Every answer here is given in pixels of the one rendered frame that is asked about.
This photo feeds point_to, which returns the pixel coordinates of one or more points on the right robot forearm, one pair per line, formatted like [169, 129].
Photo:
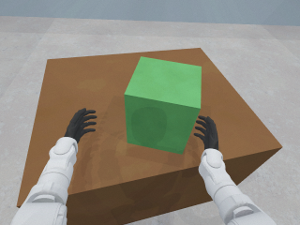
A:
[230, 201]

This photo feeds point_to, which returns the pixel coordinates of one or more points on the robot left hand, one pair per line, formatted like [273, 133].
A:
[75, 129]

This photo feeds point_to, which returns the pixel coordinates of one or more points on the robot right hand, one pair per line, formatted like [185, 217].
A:
[210, 138]

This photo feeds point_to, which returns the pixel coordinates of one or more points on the carton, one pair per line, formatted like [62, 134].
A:
[162, 103]

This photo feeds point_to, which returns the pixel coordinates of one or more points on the left robot forearm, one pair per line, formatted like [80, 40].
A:
[52, 185]

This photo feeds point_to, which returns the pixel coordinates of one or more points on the left robot upper arm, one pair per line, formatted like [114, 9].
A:
[42, 213]

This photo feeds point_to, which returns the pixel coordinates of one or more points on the right robot upper arm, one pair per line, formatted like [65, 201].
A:
[258, 218]

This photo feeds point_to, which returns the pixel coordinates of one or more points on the pedestal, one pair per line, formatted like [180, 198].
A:
[115, 182]

